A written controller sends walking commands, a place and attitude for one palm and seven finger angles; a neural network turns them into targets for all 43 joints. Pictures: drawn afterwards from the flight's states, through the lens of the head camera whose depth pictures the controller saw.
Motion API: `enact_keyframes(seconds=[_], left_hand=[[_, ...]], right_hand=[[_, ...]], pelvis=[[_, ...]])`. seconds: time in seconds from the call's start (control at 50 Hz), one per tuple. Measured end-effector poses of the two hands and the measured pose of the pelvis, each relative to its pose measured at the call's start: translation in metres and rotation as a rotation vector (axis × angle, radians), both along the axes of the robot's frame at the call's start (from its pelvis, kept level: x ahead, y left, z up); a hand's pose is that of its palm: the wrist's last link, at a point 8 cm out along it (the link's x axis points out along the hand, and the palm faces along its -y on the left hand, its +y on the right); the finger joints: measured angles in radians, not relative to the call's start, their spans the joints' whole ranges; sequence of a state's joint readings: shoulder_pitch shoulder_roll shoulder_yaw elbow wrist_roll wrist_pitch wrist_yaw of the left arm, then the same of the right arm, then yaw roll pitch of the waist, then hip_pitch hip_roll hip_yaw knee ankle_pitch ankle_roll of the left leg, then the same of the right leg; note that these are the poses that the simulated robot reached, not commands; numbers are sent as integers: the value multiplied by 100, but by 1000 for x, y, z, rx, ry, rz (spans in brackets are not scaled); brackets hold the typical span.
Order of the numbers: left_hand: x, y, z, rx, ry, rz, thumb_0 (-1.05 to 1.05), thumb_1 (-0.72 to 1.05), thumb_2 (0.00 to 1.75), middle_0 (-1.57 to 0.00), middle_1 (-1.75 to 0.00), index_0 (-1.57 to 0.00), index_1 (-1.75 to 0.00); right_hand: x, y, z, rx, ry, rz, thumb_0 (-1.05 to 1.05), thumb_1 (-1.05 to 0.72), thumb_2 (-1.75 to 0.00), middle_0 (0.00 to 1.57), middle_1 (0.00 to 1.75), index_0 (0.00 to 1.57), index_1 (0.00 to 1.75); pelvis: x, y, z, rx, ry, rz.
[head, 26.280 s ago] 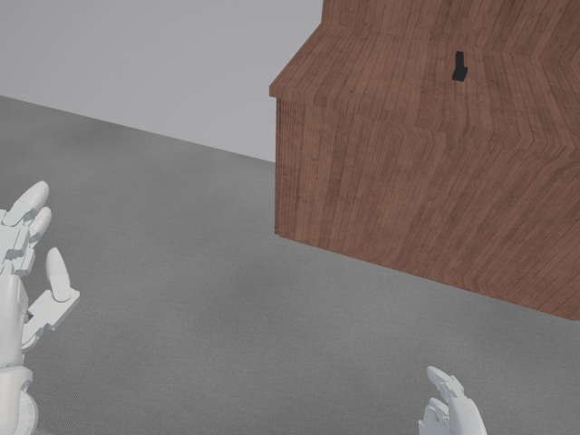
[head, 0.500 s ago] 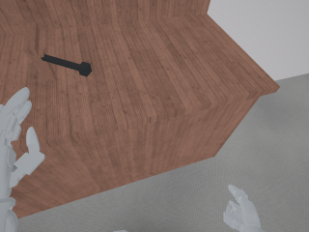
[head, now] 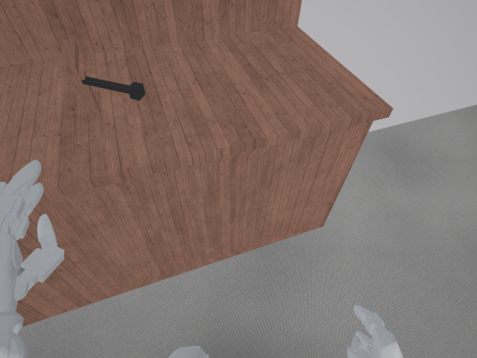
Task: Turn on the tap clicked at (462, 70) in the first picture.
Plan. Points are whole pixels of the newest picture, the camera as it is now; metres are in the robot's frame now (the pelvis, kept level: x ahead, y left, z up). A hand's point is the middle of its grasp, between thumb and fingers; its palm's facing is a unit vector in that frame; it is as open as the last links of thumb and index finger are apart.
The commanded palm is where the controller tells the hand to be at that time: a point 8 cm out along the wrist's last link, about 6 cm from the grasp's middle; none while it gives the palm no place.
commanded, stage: stop stepping back and stand still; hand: left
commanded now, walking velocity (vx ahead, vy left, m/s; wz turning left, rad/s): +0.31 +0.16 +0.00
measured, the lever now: (136, 91) +0.64 +0.28 +0.09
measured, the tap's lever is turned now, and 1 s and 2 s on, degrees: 53 53 53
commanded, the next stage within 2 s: stand and check the lever's angle in 0.96 s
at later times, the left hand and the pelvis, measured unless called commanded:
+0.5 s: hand (6, 298) +0.16 +0.27 +0.14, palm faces +0.42 -0.85 -0.31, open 7.4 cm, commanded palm +0.10 +0.32 +0.17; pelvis -0.04 +0.03 -0.02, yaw +3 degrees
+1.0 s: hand (6, 264) +0.19 +0.28 +0.16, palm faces +0.41 -0.84 -0.36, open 7.4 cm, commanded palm +0.13 +0.32 +0.17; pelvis -0.02 +0.03 +0.00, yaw +3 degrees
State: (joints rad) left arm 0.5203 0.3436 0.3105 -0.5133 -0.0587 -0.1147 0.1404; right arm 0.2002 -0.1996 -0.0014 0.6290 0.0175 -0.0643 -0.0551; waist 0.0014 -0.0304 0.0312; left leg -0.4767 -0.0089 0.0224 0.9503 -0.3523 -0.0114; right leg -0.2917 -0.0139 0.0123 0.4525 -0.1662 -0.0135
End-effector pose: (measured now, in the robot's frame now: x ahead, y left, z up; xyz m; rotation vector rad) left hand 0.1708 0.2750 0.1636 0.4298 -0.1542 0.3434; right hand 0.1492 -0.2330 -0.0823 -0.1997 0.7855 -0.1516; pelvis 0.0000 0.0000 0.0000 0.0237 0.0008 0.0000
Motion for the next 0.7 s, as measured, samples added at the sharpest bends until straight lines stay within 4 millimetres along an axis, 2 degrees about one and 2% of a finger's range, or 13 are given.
enact_keyframes(seconds=[0.08,0.14,0.2,0.28,0.32,0.38,0.5,0.54,0.64,0.7], left_hand=[[-10,3,-1,-23,-49,-10,1,89,90,-21,-31,-21,-31],[-19,10,-2,-19,-96,-25,1,89,90,-21,-31,-21,-31],[-29,20,0,11,-90,-7,1,89,90,-21,-31,-21,-31],[-40,29,12,53,-99,42,1,89,90,-21,-31,-21,-31],[-46,29,14,80,-126,57,1,89,90,-21,-31,-21,-31],[-51,30,4,40,-133,61,1,90,90,-21,-31,-21,-31],[-55,37,-12,-34,-110,29,1,89,90,-21,-31,-21,-31],[-54,41,-9,-17,-114,30,1,89,90,-21,-31,-21,-31],[-51,52,19,37,-152,61,1,89,90,-21,-31,-21,-31],[-49,54,22,67,-157,80,1,89,90,-21,-31,-21,-31]], right_hand=[[-26,-19,9,-68,-4,-39,1,-91,-90,20,30,21,30],[-39,-26,10,-128,-34,-57,1,-91,-90,20,30,21,30],[-51,-22,10,-117,-45,-89,1,-91,-90,20,30,20,30],[-60,-6,3,-58,-44,-59,1,-91,-90,20,30,20,30],[-58,1,-9,-37,-32,-16,1,-91,-90,20,30,20,30],[-53,11,-23,-20,10,26,1,-91,-90,20,30,20,30],[-39,35,-10,-38,-35,58,2,-91,-90,20,30,21,30],[-35,44,-5,-36,-64,58,2,-91,-90,20,30,21,30],[-27,65,7,18,-80,91,1,-91,-90,20,30,21,30],[-17,70,5,38,-80,116,1,-90,-90,20,30,21,30]], pelvis=[[-12,2,-1,6,14,21],[-22,12,-11,-30,24,39],[-29,14,-10,-16,-5,26],[-26,13,-6,-32,-25,41],[-27,11,-13,-33,-39,55],[-35,15,-18,-54,-61,67],[-43,28,-20,-55,-60,52],[-45,32,-18,-47,-67,44],[-36,34,-4,-45,-48,65],[-28,32,-5,-33,-28,65]])
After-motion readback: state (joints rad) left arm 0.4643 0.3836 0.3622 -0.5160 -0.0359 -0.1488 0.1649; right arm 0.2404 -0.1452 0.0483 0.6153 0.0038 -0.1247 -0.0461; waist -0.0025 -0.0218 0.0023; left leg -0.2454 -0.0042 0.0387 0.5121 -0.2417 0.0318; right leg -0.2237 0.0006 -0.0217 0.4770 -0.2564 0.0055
